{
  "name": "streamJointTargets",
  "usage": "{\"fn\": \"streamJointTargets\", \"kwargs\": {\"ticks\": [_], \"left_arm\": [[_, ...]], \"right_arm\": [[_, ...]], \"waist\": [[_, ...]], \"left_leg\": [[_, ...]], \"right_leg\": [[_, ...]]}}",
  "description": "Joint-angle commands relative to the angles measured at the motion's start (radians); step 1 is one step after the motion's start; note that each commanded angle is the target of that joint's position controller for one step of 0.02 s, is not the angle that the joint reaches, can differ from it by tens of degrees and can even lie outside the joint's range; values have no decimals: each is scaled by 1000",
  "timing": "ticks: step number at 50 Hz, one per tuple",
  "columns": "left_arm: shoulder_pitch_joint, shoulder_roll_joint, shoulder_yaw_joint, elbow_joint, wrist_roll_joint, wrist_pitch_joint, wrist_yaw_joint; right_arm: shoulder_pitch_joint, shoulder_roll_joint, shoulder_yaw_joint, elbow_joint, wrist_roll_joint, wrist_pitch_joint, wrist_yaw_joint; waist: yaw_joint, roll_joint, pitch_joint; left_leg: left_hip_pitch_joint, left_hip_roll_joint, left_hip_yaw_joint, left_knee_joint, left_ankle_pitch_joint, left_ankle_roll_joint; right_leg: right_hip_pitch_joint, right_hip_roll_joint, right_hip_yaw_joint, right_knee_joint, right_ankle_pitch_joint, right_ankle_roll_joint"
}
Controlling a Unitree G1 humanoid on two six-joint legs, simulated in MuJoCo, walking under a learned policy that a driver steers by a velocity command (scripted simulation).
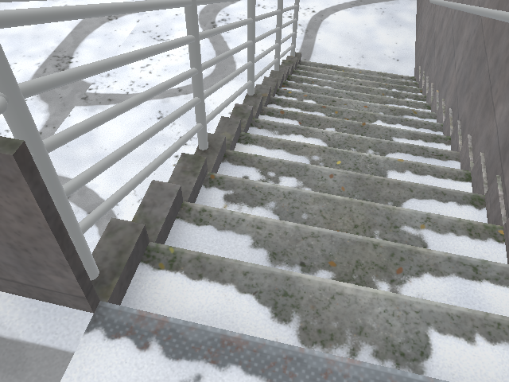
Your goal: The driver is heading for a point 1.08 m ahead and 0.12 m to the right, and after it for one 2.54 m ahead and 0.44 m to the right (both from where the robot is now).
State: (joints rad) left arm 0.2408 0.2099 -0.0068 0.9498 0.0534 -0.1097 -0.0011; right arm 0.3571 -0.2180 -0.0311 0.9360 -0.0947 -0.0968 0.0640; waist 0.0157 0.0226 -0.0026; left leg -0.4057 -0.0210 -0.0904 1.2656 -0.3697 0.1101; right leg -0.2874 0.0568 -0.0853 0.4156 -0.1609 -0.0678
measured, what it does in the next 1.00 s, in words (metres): walks ahead: left foot, then right foot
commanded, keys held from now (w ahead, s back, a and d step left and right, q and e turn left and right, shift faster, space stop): w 1.00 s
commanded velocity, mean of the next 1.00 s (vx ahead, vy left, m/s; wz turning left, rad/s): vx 0.50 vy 0.00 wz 0.04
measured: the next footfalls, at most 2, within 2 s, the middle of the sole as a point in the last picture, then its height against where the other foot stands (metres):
left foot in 0.36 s outside the picture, level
right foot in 0.84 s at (300, 368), level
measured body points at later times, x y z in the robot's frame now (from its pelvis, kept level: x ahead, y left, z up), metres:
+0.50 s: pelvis +0.28 +0.05 +0.00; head +0.29 +0.06 +0.45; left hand +0.32 +0.29 -0.14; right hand +0.35 -0.20 -0.13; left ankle +0.32 +0.13 -0.74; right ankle +0.20 -0.10 -0.65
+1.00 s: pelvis +0.53 -0.01 -0.03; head +0.52 +0.00 +0.42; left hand +0.48 +0.24 -0.17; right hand +0.61 -0.24 -0.16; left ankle +0.52 +0.13 -0.64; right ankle +0.50 -0.08 -0.74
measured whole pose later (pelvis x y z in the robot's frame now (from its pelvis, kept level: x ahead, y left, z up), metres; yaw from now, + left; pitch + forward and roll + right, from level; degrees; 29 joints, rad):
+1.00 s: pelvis +0.53 -0.01 -0.03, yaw +0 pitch +2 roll -1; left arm 0.45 0.19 0.04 1.04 0.05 -0.11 -0.01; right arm 0.26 -0.20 -0.05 0.94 -0.09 -0.09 0.03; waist 0.04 0.02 -0.05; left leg -0.68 0.01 -0.06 1.37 -0.25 0.10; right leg -0.33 0.05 -0.09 0.73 -0.43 -0.08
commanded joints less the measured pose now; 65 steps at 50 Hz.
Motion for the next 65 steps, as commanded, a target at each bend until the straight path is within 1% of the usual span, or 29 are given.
{"fn": "streamJointTargets", "kwargs": {"ticks": [1, 7, 16, 17, 18, 19, 20, 22, 25, 35, 36, 37, 38, 42, 43, 44, 45, 46, 47, 48, 49, 50, 54, 55, 56, 57, 58, 62, 65], "left_arm": [[9, -23, -12, -28, -9, -22, 17], [138, 57, 2, 4, 7, -38, -36], [234, 146, 39, 37, -2, 4, -41], [237, 180, 62, 50, -63, 28, -6], [308, 73, 24, 38, 15, 6, -28], [388, -42, -8, 5, 33, -11, -52], [208, 48, 28, -10, -3, -12, -67], [59, 84, 51, -44, -2, -20, -33], [80, -19, 33, -38, 24, -2, -19], [-75, 29, 51, -92, 26, 29, -54], [-117, 38, 56, -114, 27, 27, -47], [-118, 84, 63, -122, -36, 38, -27], [-148, 32, 54, -125, 11, 17, -23], [358, 130, 125, 28, -6, -11, -2], [498, 169, 122, 66, -2, -19, 0], [548, 178, 97, 70, 26, -40, -21], [343, 193, 114, 44, -49, -3, -11], [252, 54, 72, 31, -4, -32, -27], [182, -7, 49, 33, -3, -25, -27], [181, 74, 60, 3, -46, -8, -14], [55, -108, 10, 1, 24, -13, -17], [80, -98, 4, 5, 7, -16, -1], [357, -74, -18, 75, 4, -50, 52], [293, 106, 35, 66, -93, -50, 32], [250, 158, 53, 50, -97, -45, 17], [257, 21, -3, 75, 14, -33, 0], [352, -27, -8, 102, 21, -26, -5], [450, 37, -10, 135, -3, -19, 10], [425, 56, -10, 142, 21, 23, -12]], "right_arm": [[-86, -12, 5, -112, -7, 7, -18], [-230, 28, 37, -155, 16, 41, 4], [-362, -92, -18, -222, 46, 31, -16], [-175, -82, -23, -154, 66, 19, -41], [-39, -167, -43, -122, 53, 3, -40], [196, -204, -55, -73, 43, 10, -32], [307, -159, -55, 1, 6, 6, -30], [51, -85, -45, -22, 32, -10, -54], [-24, 39, -3, -27, 39, -11, -66], [152, -15, 11, 92, -11, -34, -18], [177, -9, 16, 107, -7, -36, -24], [105, -104, -22, 52, 125, -24, -65], [209, 25, 29, 126, 1, -29, -40], [91, -114, -31, 109, 3, -42, -20], [213, 11, -6, 113, -17, -37, 16], [163, 99, 12, 39, 25, -55, 31], [20, -48, -46, -21, 131, -39, -62], [-100, 1, -13, -63, 29, -39, -28], [-78, 29, -15, -54, 5, -30, -27], [-65, -45, -51, -46, 86, 17, -69], [-82, 116, 16, -59, -35, 2, -35], [-73, 142, 14, -54, -53, 12, -16], [-199, 35, 13, -76, -29, -21, 9], [-303, -17, -11, -130, 94, 0, -30], [-311, -26, -9, -122, 119, 23, -47], [-283, 48, 46, -116, -19, 28, -5], [-317, 17, 30, -133, -44, 37, 3], [-503, 4, 46, -191, 6, 20, 8], [-231, -59, 23, -112, 9, 12, -16]], "waist": [[-26, -34, -2], [10, -57, 34], [-3, -89, 28], [-54, -103, -7], [-72, 35, -200], [-131, 256, -438], [-206, 123, -279], [-114, 40, 18], [-7, 20, 8], [0, 17, 33], [-12, 21, 39], [-5, 75, 44], [-25, 37, 54], [196, -93, -64], [184, -332, -212], [174, -261, -246], [54, -132, 76], [135, -44, 26], [49, 19, -1], [-60, 67, 116], [-26, -25, 65], [-37, -46, 41], [72, -44, -15], [4, -7, 61], [4, -13, 83], [37, -189, 65], [65, -103, 92], [143, -67, 123], [22, 10, 81]], "left_leg": [[-207, 135, -34, -6, 18, 17], [-93, 122, 113, -490, 316, -51], [-20, 29, 158, -783, 341, 12], [163, -17, 198, -759, 201, -5], [532, 126, 40, -689, 563, 143], [975, 394, -448, -850, 467, 372], [876, 400, -598, -977, 214, 302], [477, 330, -360, -1055, -4, 179], [278, 265, -172, -1122, 278, 159], [143, 227, 35, -994, 571, 146], [198, 239, 18, -969, 557, 138], [208, 192, 70, -980, 570, 76], [175, 259, -17, -915, 596, 123], [-42, 113, 129, -318, 742, 54], [-296, -60, 161, 226, -119, -22], [-549, -140, -58, 388, -304, 7], [-687, 2, 28, 298, -123, -15], [-668, 38, -96, 385, -32, -10], [-601, 67, -101, 344, 75, -3], [-441, 83, -38, 49, 91, -34], [-429, 136, -69, 66, 216, 0], [-390, 126, -9, -41, 280, 8], [-418, 127, 55, -469, 886, -55], [-177, 43, 140, -545, 845, -73], [-4, 36, 131, -574, 849, -87], [-78, 111, 77, -623, 807, -64], [-153, 86, 128, -643, 755, -57], [-154, 92, 121, -815, 673, -50], [258, 82, 153, -981, 648, -33]], "right_leg": [[133, -310, 337, -318, 103, -218], [16, -213, 128, -335, 293, -200], [355, -280, 115, -125, 662, -143], [284, -202, 54, 78, 585, -54], [70, -150, 44, 254, 478, -29], [-266, 13, 65, 577, -184, 47], [-443, -8, 183, 794, -400, 11], [-475, -131, 196, 818, -251, -43], [-315, -185, 175, 728, -128, -39], [-288, -156, 109, 531, 256, 40], [-323, -160, 110, 519, 200, 33], [-248, -125, 26, 435, 220, 23], [-233, -147, 93, 507, 115, 26], [357, -22, -24, 302, 37, -49], [633, -233, 292, 205, 334, -291], [676, -395, 700, 78, 461, -431], [488, -501, 737, -17, 391, -318], [263, -469, 727, 23, 72, -345], [122, -436, 643, 37, 70, -335], [19, -384, 509, -33, 105, -201], [-175, -327, 424, -35, 48, -240], [-189, -257, 316, -25, -20, -236], [-90, -135, 201, 210, -30, -124], [-242, -189, 323, 40, -143, -152], [-365, -183, 311, 46, -270, -150], [-329, -148, 208, 187, -229, -157], [-225, -174, 243, 222, -253, -178], [-53, -207, 362, 314, -240, -176], [-83, -148, 328, 571, -180, -140]]}}
Velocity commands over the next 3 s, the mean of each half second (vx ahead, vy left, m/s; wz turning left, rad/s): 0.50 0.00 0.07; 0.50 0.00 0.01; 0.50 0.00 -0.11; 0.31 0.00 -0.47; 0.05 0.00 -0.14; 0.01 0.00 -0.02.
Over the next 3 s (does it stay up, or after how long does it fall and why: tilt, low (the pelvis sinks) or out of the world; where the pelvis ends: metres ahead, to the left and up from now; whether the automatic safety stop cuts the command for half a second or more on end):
stays up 1.13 -0.02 -0.30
